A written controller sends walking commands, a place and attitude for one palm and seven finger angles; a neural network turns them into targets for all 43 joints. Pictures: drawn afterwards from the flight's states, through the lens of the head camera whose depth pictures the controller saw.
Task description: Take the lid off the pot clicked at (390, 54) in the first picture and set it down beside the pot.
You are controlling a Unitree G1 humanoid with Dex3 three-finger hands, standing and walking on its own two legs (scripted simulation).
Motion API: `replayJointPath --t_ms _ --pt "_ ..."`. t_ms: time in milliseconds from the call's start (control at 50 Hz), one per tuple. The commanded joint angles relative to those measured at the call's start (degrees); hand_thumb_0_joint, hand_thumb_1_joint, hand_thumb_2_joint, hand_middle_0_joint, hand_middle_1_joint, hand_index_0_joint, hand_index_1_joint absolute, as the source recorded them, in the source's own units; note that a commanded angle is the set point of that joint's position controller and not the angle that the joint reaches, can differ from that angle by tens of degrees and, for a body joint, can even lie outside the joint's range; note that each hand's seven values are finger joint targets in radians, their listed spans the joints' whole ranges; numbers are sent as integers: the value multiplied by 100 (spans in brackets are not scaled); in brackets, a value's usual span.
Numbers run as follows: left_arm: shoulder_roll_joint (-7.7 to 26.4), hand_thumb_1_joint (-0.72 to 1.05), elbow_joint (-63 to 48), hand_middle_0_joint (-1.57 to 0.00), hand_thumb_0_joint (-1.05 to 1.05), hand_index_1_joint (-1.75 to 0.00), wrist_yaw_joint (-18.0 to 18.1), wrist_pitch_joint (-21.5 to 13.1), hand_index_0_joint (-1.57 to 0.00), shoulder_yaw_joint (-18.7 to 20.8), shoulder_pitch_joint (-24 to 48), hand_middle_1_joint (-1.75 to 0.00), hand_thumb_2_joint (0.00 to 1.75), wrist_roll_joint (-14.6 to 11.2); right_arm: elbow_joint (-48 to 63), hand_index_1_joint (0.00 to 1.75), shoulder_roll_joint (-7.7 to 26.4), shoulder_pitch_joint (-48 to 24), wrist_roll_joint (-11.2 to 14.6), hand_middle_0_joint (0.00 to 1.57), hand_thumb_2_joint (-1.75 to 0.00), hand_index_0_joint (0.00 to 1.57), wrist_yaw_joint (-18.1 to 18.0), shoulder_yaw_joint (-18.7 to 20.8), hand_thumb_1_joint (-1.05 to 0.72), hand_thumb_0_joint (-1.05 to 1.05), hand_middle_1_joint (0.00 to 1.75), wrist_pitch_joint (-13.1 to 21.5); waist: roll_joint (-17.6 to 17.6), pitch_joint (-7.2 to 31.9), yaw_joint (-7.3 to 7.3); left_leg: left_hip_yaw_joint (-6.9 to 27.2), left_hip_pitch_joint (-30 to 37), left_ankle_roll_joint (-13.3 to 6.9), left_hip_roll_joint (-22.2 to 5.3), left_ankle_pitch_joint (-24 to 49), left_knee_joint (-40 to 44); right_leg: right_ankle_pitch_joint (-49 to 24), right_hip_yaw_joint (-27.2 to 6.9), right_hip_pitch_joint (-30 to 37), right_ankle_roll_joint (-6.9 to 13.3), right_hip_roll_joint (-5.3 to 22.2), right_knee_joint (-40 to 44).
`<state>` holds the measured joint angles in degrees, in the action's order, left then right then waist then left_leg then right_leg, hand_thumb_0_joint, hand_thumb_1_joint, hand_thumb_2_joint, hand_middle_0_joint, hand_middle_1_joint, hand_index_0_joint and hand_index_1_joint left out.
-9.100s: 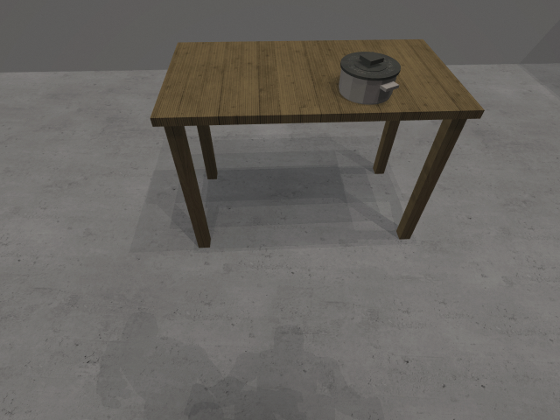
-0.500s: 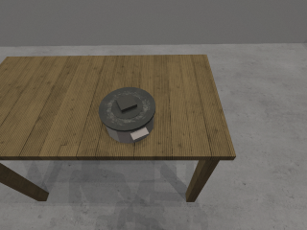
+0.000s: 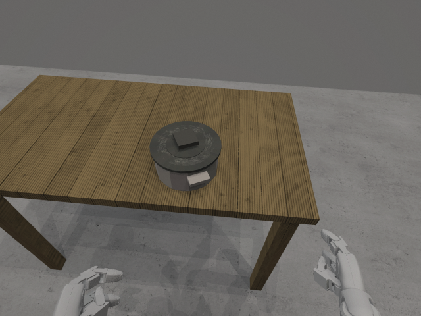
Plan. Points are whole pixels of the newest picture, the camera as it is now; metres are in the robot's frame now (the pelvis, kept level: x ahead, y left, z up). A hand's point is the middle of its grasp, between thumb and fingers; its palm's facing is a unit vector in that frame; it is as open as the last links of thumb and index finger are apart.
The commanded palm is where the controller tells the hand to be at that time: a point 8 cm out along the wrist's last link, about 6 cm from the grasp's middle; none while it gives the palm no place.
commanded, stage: lift the closed hand beside the body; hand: left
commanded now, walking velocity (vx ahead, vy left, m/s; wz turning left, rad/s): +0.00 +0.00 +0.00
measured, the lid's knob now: (185, 138) +0.52 +0.11 +0.03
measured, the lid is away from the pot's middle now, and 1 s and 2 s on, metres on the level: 0.00 0.00 0.00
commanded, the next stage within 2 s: raise the hand higher, near the body in 0.20 s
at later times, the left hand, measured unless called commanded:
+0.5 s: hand (81, 304) +0.14 +0.24 -0.01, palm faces +0.19 -0.92 -0.35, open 3.1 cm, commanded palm +0.09 +0.28 +0.03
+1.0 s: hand (71, 262) +0.18 +0.24 +0.07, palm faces +0.25 -0.89 -0.37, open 3.1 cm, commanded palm +0.13 +0.28 +0.11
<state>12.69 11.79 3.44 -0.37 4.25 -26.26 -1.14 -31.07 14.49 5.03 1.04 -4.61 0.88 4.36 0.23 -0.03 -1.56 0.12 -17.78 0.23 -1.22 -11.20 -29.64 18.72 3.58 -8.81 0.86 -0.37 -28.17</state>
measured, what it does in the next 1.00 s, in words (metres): stands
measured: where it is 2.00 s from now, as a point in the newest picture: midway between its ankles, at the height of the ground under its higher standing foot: outside the picture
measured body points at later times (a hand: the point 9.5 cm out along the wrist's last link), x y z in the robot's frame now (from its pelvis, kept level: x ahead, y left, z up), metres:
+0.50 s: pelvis +0.01 +0.02 +0.00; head +0.01 +0.01 +0.45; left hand +0.13 +0.28 +0.01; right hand +0.17 -0.21 -0.09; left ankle +0.05 +0.12 -0.74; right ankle -0.04 -0.11 -0.74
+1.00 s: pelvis +0.02 +0.02 +0.01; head +0.01 +0.00 +0.46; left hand +0.16 +0.28 +0.10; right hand +0.22 -0.19 -0.07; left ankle +0.05 +0.12 -0.74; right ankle -0.04 -0.11 -0.74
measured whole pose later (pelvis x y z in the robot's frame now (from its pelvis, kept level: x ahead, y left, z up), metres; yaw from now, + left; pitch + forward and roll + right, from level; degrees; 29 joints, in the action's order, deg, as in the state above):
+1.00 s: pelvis +0.02 +0.02 +0.01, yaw -1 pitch -4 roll +0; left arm 16.5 -19.2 4.1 -3.1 8.6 -36.5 -1.6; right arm -33.4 11.4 9.5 -0.4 -3.2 -1.9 5.1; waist 2.3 -2.5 -3.7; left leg -1.7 -9.7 -1.0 0.0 -11.3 -25.2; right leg 17.3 2.0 -0.5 -0.5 1.0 -22.1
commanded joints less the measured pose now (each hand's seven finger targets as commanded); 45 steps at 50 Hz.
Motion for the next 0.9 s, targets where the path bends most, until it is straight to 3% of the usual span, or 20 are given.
replayJointPath --t_ms 0,40,120,160,180,200,260,280,320,400,460,580,640,700,800,860,880 --pt "655 90 -1418 -117 0 -136 98 -333 -117 247 152 -136 90 -84 722 30 424 -147 -56 20 -90 20 -101 20 -90 0 30 189 329 200 96 -142 1110 -164 96 73 356 -575 -134 -890 -1 131 885" --pt "687 90 -1202 -126 0 -145 92 -323 -126 281 180 -145 90 -75 706 30 460 -161 -56 20 -90 20 -124 29 -90 0 30 158 -123 -66 125 -128 969 -203 98 -40 360 -466 -131 -982 -35 134 937" --pt "951 90 -1862 -130 0 -150 113 -377 -130 516 -87 -150 90 -75 726 30 442 -204 -79 20 -90 20 -143 -2 -90 0 30 233 397 307 -47 -107 1222 -191 82 217 427 -639 -147 -645 22 162 918" --pt "892 90 -1817 -130 0 -150 130 -326 -130 497 -345 -150 90 -68 664 30 406 -207 -97 20 -90 20 -140 -29 -90 0 30 281 215 313 -61 -89 1218 -210 80 421 427 -871 -129 -549 14 151 881" --pt "934 90 -1540 -130 0 -150 142 -274 -130 581 -519 -150 90 -46 592 30 422 -200 -98 20 -90 20 -132 -21 -90 0 30 254 -52 153 -35 -64 1148 -211 60 375 418 -809 -103 -618 -1 130 929" --pt "789 90 -1552 -130 0 -150 112 -265 -130 428 -449 -150 90 -43 613 30 431 -239 -91 20 -90 20 -127 -29 -90 0 30 245 -103 38 -9 -66 1073 -216 62 310 430 -757 -85 -676 -17 133 918" --pt "980 90 -2070 -130 0 -150 131 -338 -130 581 -560 -150 90 -32 584 30 421 -244 -102 20 -90 20 -125 -26 -90 0 30 340 232 304 -107 -36 1256 -216 42 415 487 -755 -96 -529 11 145 887" --pt "1047 90 -1987 -130 0 -150 153 -311 -130 700 -823 -150 90 -19 532 30 402 -237 -99 20 -90 20 -122 -20 -90 0 30 348 166 223 -144 -23 1216 -203 32 422 506 -740 -71 -498 20 131 904" --pt "968 90 -2365 -130 0 -150 155 -343 -130 610 -840 -150 90 -28 551 30 392 -234 -101 20 -90 20 -103 -25 -90 0 30 421 182 351 -147 0 1314 -208 14 531 528 -817 -58 -424 21 137 868" --pt "891 90 -2514 -130 0 -150 158 -349 -130 499 -928 -150 90 -1 512 30 415 -210 -94 20 -90 20 -58 -6 -90 0 30 487 -72 173 -92 22 1286 -222 12 505 555 -806 -30 -496 -9 123 895" --pt "953 90 -2924 -130 0 -150 169 -418 -130 561 -1079 -150 90 3 507 30 404 -206 -103 20 -90 20 -47 20 -90 0 30 557 221 270 -152 2 1446 -217 -9 620 590 -883 -49 -404 5 140 885" --pt "980 90 -3274 -130 0 -150 171 -475 -130 652 -1156 -150 90 -16 534 30 397 -180 -101 20 -90 20 -3 29 -90 0 30 540 96 4 -142 44 1463 -184 -46 595 694 -849 -23 -394 12 108 971" --pt "943 90 -3587 -130 0 -150 161 -515 -130 621 -1240 -150 90 -25 597 30 387 -162 -106 20 -90 20 27 31 -90 0 30 541 359 95 -164 22 1580 -172 -55 754 727 -985 -31 -300 18 119 938" --pt "1001 90 -3806 -130 0 -150 159 -544 -130 727 -1261 -150 90 -34 643 30 379 -159 -120 20 -90 20 57 22 -90 0 30 502 204 131 -171 18 1602 -158 -62 916 727 -1139 -18 -211 19 109 946" --pt "1015 90 -4141 -130 0 -150 140 -580 -130 739 -1034 -150 90 -43 704 30 380 -170 -132 20 -90 20 99 -4 -90 0 30 448 343 46 -148 30 1654 -148 -73 942 733 -1166 -50 -235 24 108 1000" --pt "1117 90 -4146 -130 0 -150 167 -602 -130 904 -966 -150 90 -72 696 30 368 -187 -145 20 -90 20 81 -3 -90 0 30 414 109 41 -170 20 1672 -154 -79 885 757 -1135 -52 -216 15 88 1050" --pt "1192 90 -4238 -130 0 -150 171 -612 -130 1002 -1007 -150 90 -79 690 30 373 -200 -144 20 -90 20 87 -5 -90 0 30 399 195 89 -193 16 1696 -153 -69 916 738 -1172 -75 -173 29 79 1069"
